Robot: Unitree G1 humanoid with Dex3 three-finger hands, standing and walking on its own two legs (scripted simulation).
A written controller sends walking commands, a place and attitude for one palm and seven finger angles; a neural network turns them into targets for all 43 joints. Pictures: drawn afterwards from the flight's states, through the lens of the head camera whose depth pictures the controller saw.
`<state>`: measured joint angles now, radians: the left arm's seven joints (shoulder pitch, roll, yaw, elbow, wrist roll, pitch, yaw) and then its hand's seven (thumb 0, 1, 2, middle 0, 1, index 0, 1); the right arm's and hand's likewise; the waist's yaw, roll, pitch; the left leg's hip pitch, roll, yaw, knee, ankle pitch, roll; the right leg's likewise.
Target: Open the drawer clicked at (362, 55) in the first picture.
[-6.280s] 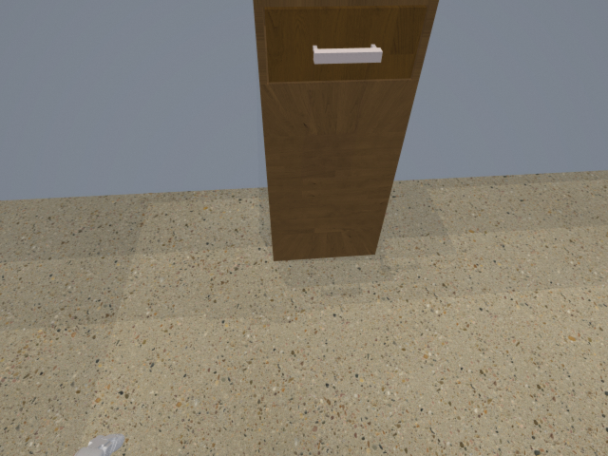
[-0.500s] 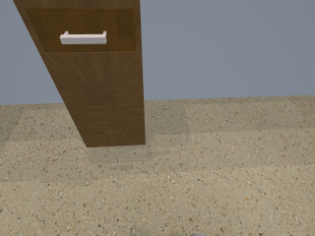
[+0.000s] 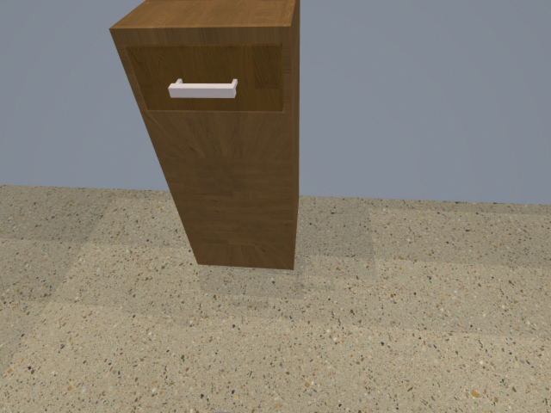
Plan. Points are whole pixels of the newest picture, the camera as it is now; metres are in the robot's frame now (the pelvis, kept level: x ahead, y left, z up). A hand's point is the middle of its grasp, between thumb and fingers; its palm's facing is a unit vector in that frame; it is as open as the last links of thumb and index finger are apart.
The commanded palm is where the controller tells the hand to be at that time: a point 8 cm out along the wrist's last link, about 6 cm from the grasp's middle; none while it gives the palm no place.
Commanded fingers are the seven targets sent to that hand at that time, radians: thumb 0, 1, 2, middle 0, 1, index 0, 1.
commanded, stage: take the last steps up to it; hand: left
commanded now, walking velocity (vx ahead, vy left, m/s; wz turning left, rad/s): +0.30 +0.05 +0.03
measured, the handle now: (204, 86) +0.83 +0.25 +0.09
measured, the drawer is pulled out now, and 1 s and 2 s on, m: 0.00 0.00 0.00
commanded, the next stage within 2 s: come to a stop and stand still in 0.80 s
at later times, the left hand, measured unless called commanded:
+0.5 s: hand out of the picture +0.11 +0.29 -0.19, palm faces +0.08 -0.99 -0.15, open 7.4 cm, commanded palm none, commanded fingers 0.00 0.90 0.90 -0.20 -0.30 -0.20 -0.30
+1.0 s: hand (196, 299) +0.38 +0.22 -0.18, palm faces +0.00 -0.98 -0.19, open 7.1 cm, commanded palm none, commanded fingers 0.00 0.90 0.90 -0.20 -0.30 -0.20 -0.30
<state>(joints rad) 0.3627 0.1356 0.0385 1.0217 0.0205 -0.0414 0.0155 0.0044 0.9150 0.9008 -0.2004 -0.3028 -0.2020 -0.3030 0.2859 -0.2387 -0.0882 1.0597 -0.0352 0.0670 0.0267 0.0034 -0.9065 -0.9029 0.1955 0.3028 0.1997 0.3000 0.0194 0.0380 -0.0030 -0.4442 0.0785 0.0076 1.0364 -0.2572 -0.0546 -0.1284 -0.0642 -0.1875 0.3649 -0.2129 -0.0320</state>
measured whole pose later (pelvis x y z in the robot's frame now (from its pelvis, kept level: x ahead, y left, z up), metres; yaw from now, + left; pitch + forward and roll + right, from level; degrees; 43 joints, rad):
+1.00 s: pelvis +0.28 +0.05 -0.02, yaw -3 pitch -1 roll +0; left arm 0.14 0.14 0.06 1.02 -0.01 -0.06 0.03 -0.02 0.94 0.90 -0.20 -0.30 -0.20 -0.30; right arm 0.42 -0.09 -0.03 1.15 0.00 0.00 -0.04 0.00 -0.90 -0.90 0.20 0.30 0.20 0.30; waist -0.03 0.02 0.08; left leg -0.33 0.05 0.05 1.21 -0.48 0.00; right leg -0.31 0.03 -0.17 0.55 -0.24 -0.10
